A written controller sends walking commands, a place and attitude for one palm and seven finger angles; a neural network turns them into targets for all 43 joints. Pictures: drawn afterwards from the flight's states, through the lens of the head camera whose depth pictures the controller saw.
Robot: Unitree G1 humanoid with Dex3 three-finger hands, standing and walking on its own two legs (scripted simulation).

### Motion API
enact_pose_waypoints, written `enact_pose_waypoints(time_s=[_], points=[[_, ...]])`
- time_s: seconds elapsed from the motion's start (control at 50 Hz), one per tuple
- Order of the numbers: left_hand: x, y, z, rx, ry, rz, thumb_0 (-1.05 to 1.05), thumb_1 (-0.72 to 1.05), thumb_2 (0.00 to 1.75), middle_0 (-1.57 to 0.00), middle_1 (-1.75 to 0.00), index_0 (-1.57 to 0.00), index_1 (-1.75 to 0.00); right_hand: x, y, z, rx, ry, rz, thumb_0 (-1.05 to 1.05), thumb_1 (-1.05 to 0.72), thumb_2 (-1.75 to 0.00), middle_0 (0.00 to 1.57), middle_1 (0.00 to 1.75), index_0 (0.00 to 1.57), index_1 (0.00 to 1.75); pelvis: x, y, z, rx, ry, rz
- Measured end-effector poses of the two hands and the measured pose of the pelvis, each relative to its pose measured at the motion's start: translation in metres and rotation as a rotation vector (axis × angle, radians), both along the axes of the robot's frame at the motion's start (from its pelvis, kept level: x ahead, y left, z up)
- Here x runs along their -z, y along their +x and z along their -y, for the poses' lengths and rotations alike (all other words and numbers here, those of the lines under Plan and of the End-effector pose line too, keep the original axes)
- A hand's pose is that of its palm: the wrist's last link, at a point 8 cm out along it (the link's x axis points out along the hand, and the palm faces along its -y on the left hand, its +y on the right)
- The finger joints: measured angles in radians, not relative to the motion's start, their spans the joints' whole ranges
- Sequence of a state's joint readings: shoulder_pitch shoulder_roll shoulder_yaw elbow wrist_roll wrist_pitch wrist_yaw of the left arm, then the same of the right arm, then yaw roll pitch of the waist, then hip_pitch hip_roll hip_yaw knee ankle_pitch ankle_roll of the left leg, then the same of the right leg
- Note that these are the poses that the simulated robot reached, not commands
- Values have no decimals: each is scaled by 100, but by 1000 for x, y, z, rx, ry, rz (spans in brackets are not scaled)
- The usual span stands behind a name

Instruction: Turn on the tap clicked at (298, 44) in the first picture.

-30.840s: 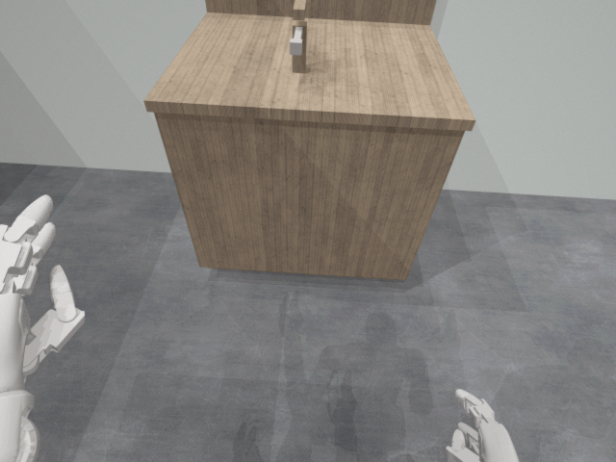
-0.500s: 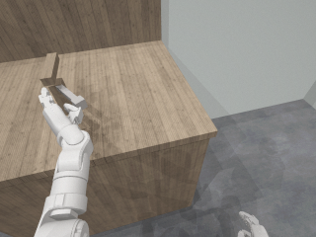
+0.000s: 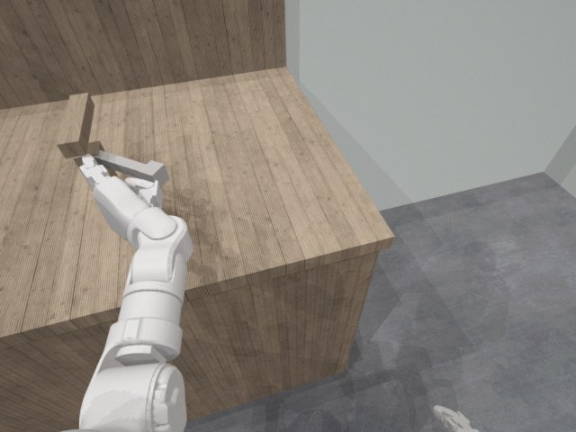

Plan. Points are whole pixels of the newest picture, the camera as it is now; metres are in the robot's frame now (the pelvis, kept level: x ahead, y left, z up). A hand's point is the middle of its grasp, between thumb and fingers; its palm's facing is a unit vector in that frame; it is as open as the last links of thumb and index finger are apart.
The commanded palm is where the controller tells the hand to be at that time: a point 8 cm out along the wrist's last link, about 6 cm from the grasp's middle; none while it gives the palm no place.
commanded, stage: push the lever round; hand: left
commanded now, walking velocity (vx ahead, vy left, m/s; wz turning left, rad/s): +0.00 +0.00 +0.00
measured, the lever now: (154, 175) +0.44 +0.22 +0.14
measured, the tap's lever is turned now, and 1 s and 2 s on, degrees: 50 68 74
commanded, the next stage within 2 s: lift the hand up off the lever in 1.64 s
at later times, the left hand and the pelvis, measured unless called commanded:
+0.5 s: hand (171, 176) +0.45 +0.20 +0.13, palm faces +0.84 -0.54 -0.11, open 8.1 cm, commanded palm +0.40 +0.21 +0.13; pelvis +0.01 -0.01 -0.01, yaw +1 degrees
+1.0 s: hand (174, 173) +0.45 +0.20 +0.13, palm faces +0.85 -0.52 -0.11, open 8.1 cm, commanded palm +0.42 +0.21 +0.13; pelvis -0.01 -0.02 -0.01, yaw +1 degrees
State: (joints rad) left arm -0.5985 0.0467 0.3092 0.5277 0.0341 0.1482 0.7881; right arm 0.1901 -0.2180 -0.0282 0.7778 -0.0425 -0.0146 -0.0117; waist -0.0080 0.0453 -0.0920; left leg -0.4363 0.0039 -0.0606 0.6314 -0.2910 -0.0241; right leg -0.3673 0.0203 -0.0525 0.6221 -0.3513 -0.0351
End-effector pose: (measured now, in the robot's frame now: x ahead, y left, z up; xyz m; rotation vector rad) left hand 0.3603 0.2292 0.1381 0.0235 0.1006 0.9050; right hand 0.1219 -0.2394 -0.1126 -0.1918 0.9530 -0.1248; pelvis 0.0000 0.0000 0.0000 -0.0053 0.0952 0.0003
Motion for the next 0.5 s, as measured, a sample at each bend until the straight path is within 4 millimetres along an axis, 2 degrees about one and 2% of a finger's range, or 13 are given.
enact_pose_waypoints(time_s=[0.26, 0.5], points=[[1, 17, 7, -55, -1, -33, 1, 92, 91, -16, -15, -15, -15, 4, 3, 1, -18, 7, -24, 0, -91, -90, 20, 30, 20, 30, 3, 4, 2, -7, -2, -30], [1, 30, 17, -98, 4, -53, 2, 91, 91, -16, -15, -8, -13, 12, -12, 9, -5, 7, -79, 0, -91, -90, 20, 30, 20, 30, 5, 5, 8, -9, 1, -53]])
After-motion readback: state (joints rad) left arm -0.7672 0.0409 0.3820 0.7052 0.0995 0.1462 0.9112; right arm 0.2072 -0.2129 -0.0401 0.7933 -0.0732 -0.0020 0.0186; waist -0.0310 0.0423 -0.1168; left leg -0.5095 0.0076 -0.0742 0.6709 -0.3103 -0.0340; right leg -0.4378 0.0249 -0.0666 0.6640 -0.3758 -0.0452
